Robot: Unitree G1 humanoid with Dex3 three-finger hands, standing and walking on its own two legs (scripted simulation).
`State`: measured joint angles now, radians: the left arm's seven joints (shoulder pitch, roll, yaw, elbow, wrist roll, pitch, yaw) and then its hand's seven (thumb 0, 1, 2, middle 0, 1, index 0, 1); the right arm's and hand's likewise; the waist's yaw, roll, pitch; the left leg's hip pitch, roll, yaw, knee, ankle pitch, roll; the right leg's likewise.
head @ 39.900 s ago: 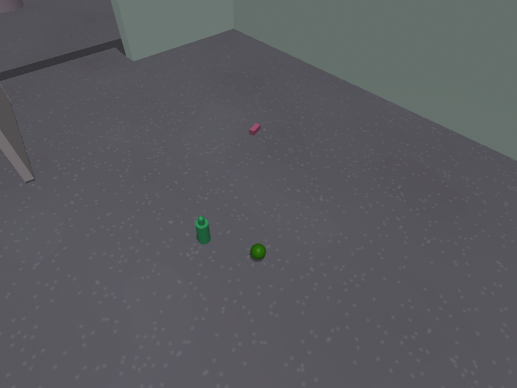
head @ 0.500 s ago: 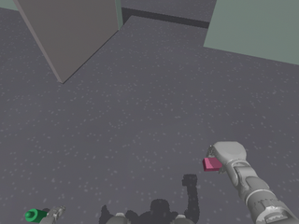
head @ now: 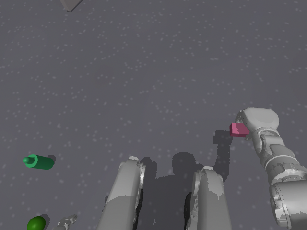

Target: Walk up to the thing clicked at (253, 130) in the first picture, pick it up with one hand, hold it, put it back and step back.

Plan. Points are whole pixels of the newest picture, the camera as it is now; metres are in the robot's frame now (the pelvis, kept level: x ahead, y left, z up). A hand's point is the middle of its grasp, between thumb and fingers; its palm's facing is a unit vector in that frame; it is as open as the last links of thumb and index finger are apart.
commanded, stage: crouch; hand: right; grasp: from above
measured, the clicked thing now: (245, 130) +0.43 -0.23 -0.18
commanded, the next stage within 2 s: lower in 0.96 s
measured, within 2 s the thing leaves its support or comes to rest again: neither
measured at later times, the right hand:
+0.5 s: hand (240, 135) +0.44 -0.24 -0.28, palm faces -0.48 +0.01 -0.88, open 6.4 cm
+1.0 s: hand (235, 137) +0.45 -0.25 -0.34, palm faces -0.47 +0.01 -0.88, open 6.4 cm
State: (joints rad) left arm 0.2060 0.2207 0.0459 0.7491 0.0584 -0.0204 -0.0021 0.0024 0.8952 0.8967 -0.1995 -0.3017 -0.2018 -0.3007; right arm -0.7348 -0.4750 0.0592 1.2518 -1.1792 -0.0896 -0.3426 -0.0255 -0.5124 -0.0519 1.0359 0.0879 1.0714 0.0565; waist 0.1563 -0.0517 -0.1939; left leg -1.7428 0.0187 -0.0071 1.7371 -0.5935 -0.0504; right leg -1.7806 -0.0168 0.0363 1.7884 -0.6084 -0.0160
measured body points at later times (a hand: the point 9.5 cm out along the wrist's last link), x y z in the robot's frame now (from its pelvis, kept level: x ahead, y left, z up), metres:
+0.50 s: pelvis +0.00 +0.01 -0.11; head +0.23 -0.03 +0.27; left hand +0.06 +0.29 -0.23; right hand +0.46 -0.24 -0.23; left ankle +0.09 +0.15 -0.48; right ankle +0.08 -0.11 -0.48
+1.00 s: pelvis -0.01 +0.01 -0.17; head +0.23 -0.03 +0.21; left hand +0.03 +0.29 -0.28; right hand +0.47 -0.25 -0.29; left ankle +0.09 +0.15 -0.48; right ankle +0.08 -0.11 -0.48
